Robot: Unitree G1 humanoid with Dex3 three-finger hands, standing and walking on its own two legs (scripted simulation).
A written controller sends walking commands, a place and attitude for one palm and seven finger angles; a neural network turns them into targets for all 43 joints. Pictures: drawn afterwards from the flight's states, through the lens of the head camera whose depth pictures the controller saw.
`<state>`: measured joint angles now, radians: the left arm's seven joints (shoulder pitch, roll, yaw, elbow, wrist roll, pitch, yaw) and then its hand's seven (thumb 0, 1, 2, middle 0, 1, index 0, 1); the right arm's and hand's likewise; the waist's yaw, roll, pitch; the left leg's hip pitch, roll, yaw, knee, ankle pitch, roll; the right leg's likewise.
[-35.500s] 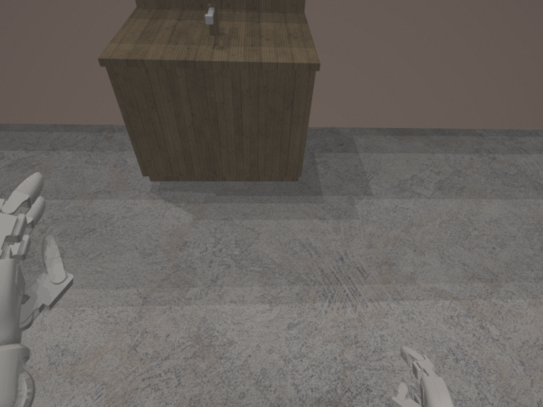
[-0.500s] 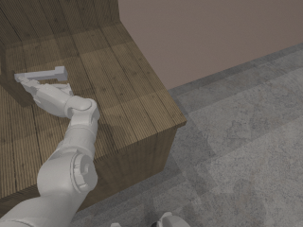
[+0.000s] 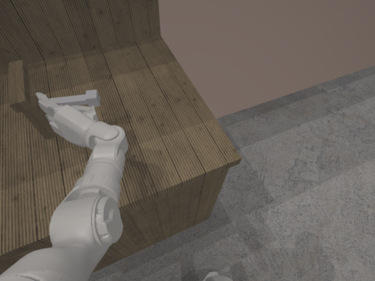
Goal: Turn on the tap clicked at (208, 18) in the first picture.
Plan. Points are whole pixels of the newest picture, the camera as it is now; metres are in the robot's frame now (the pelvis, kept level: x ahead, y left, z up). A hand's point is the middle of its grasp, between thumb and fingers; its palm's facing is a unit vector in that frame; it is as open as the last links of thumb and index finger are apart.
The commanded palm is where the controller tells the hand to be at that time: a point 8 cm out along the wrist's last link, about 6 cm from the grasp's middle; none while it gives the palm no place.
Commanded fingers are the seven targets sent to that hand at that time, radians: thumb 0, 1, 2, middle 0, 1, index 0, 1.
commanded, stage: lift the hand up off the lever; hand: left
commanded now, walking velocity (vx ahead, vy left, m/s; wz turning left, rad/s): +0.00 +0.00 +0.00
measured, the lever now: (93, 98) +0.52 +0.19 +0.07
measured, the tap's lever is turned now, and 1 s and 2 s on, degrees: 77 77 77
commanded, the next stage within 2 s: draw the hand back beside the body in 1.74 s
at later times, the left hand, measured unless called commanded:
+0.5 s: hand (87, 109) +0.47 +0.19 +0.10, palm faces +0.82 -0.56 -0.12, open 7.7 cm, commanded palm +0.41 +0.19 +0.11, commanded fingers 0.00 0.90 0.90 -0.15 -0.15 -0.15 -0.15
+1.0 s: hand (81, 108) +0.44 +0.18 +0.13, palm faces +0.83 -0.54 -0.13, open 7.8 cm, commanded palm +0.39 +0.19 +0.13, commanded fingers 0.00 0.90 0.90 -0.15 -0.15 -0.15 -0.15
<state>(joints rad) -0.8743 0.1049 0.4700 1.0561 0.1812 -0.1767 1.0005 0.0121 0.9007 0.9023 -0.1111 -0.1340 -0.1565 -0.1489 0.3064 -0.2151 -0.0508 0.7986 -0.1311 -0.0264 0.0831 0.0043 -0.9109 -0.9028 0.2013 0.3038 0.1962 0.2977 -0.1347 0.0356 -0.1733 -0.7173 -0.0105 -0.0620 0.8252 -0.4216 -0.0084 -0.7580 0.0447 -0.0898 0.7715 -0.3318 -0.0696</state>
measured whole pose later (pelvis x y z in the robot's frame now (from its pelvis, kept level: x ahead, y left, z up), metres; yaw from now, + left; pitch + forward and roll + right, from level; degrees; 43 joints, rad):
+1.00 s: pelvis +0.00 -0.01 +0.02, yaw +1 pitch +11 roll +0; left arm -0.74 0.01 0.37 0.77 0.13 0.05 0.96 0.01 0.90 0.90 -0.15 -0.15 -0.16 -0.15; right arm 0.23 -0.20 -0.04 0.79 -0.10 0.01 0.05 0.01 -0.91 -0.90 0.20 0.30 0.20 0.30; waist -0.06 0.03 -0.15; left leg -0.52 -0.01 -0.07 0.70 -0.37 -0.02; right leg -0.56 0.04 -0.10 0.66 -0.30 -0.08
